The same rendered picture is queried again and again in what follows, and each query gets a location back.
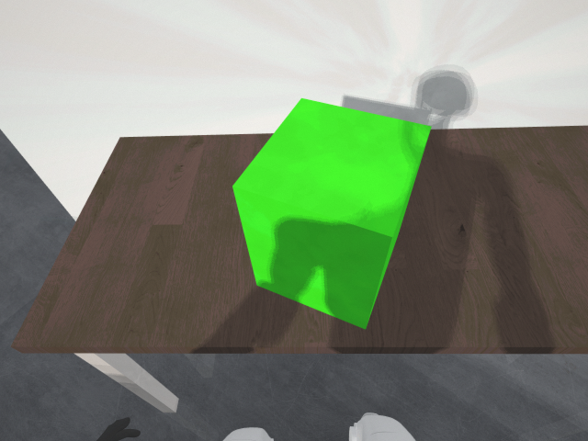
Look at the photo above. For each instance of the table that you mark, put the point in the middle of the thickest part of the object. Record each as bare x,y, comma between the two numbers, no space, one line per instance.
491,258

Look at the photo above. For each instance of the right robot thigh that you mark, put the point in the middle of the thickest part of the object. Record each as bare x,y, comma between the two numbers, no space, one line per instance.
378,428

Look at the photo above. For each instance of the carton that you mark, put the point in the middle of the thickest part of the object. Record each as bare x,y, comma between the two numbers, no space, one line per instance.
322,204

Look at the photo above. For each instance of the robot left hand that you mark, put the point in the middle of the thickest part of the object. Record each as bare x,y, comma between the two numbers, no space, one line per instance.
117,431

